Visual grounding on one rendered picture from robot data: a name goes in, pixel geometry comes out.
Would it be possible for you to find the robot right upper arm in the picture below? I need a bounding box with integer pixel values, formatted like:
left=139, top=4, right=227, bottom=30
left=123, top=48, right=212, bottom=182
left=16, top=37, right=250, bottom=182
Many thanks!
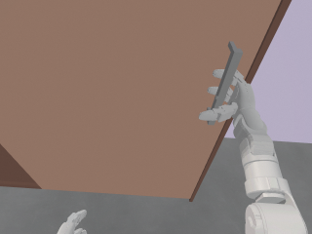
left=245, top=202, right=307, bottom=234

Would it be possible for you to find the robot right forearm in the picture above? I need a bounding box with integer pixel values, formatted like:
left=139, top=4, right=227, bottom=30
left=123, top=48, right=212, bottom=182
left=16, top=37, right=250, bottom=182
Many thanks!
left=233, top=108, right=308, bottom=234

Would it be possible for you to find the robot right hand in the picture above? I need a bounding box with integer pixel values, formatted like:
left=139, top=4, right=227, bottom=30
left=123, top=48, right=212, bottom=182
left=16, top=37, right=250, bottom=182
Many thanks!
left=198, top=69, right=255, bottom=123

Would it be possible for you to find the wardrobe door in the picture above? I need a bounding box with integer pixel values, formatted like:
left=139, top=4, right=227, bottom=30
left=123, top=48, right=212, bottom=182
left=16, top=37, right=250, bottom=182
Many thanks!
left=0, top=0, right=281, bottom=199
left=0, top=144, right=36, bottom=183

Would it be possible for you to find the robot left hand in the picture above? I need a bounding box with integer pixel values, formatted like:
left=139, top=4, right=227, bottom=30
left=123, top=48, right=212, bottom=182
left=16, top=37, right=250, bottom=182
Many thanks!
left=57, top=210, right=87, bottom=234

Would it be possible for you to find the handle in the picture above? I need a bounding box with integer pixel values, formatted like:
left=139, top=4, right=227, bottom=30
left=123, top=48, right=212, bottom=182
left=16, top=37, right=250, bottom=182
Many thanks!
left=207, top=41, right=243, bottom=126

